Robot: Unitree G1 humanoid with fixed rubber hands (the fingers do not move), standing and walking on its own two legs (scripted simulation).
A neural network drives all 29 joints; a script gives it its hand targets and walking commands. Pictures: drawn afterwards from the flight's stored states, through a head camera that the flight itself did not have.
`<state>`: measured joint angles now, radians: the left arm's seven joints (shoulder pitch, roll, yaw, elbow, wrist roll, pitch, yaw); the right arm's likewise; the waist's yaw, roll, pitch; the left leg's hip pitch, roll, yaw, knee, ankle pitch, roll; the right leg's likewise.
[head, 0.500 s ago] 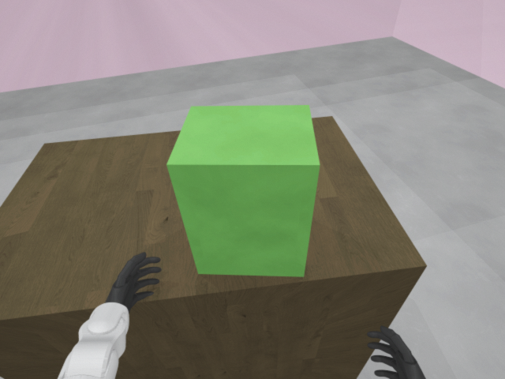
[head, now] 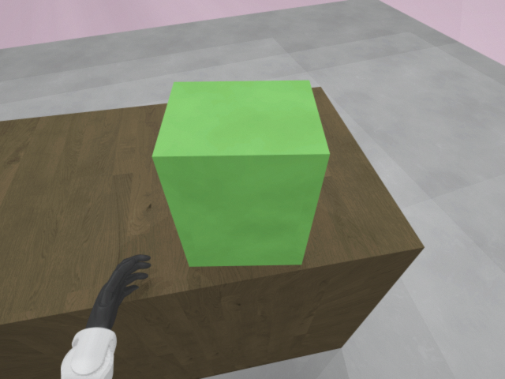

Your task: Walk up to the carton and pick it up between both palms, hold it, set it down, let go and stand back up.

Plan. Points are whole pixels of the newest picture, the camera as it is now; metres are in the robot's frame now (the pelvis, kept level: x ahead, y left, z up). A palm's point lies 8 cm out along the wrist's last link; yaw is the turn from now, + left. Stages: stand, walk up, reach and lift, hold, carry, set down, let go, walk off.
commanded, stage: stand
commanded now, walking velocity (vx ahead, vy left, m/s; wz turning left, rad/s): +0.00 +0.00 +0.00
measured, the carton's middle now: (243, 182) +0.41 +0.03 +0.10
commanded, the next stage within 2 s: none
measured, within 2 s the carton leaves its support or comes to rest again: neither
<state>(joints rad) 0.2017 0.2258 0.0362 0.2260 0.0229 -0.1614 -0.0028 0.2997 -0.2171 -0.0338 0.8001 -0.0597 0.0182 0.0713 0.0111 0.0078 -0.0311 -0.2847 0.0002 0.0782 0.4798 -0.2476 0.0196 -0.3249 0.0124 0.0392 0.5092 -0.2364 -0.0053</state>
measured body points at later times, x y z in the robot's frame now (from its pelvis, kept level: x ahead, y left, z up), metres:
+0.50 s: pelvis +0.00 +0.01 -0.01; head +0.00 +0.00 +0.44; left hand +0.23 +0.23 +0.02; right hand +0.12 -0.23 -0.13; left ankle +0.00 +0.11 -0.74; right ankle +0.02 -0.12 -0.74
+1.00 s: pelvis -0.02 +0.02 -0.01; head -0.01 +0.02 +0.44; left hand +0.24 +0.23 +0.01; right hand +0.07 -0.22 -0.14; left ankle +0.00 +0.11 -0.74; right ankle +0.02 -0.12 -0.74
